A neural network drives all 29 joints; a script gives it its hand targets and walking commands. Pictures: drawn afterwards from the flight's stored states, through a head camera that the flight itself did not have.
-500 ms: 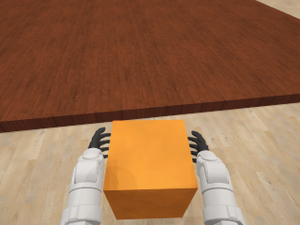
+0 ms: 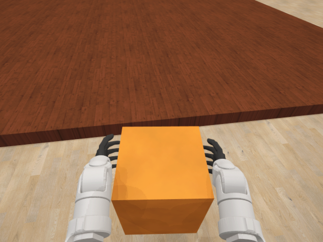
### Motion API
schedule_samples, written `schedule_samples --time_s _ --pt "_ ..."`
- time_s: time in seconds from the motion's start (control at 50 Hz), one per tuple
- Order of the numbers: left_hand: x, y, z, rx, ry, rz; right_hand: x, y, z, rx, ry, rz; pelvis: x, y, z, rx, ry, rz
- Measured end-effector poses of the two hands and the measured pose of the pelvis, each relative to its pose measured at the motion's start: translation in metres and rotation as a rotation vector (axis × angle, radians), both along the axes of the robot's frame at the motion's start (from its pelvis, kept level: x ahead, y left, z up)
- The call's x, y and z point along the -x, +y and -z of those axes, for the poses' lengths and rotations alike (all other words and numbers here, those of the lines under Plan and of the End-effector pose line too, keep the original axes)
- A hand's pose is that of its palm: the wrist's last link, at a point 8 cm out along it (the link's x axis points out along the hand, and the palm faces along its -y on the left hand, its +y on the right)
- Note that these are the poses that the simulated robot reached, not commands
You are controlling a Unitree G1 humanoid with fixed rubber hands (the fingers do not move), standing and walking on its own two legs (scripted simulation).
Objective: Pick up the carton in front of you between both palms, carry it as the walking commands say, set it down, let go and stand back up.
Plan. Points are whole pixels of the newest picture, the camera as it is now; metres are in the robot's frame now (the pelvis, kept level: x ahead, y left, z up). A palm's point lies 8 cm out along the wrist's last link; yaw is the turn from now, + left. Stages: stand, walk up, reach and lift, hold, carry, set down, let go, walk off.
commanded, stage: hold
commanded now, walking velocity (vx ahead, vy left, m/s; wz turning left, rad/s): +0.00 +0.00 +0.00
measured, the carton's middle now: (160, 182) +0.29 +0.00 -0.03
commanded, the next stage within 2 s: carry in 0.54 s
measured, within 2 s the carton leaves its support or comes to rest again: neither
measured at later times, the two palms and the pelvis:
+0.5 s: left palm (102, 161) +0.29 +0.15 +0.06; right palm (218, 163) +0.29 -0.15 +0.05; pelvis +0.00 +0.00 +0.00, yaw +0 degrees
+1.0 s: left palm (104, 128) +0.37 +0.16 +0.10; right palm (212, 131) +0.38 -0.14 +0.09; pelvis +0.12 +0.00 -0.01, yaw -1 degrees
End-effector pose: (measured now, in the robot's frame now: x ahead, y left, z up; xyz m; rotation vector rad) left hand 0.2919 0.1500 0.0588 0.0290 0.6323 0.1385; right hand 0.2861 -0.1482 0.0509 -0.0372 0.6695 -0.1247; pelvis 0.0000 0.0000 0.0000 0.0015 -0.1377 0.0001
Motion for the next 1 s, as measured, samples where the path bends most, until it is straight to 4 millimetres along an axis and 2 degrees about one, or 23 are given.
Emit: schedule_samples --time_s 0.56,0.7,0.8,0.88,0.96,1.0 --pt "-0.002 0.001 -0.001 -0.003 -0.006 0.001 -0.003 0.001 -0.002 0.004 -0.006 -0.004 -0.002 0.000 0.000 0.001 0.014 0.000" --pt "-0.016 -0.002 -0.010 0.016 -0.041 -0.004 -0.014 -0.002 -0.008 -0.017 -0.040 0.014 -0.013 -0.001 0.004 -0.005 0.120 0.013" --pt "-0.035 -0.010 -0.028 0.041 -0.104 -0.015 -0.032 -0.010 -0.025 -0.041 -0.101 0.031 -0.038 -0.008 0.010 0.002 0.161 -0.003" --pt "-0.051 -0.005 -0.038 0.047 -0.098 -0.037 -0.055 -0.005 -0.038 -0.051 -0.094 0.027 -0.068 -0.007 0.007 -0.013 0.199 -0.030" --pt "-0.070 0.007 -0.037 0.067 -0.092 -0.066 -0.081 0.006 -0.040 -0.062 -0.087 0.017 -0.103 0.000 0.012 -0.038 0.212 0.002" --pt "-0.082 0.006 -0.037 0.067 -0.063 -0.062 -0.090 0.004 -0.036 -0.076 -0.057 0.031 -0.121 0.001 0.010 -0.023 0.224 0.018"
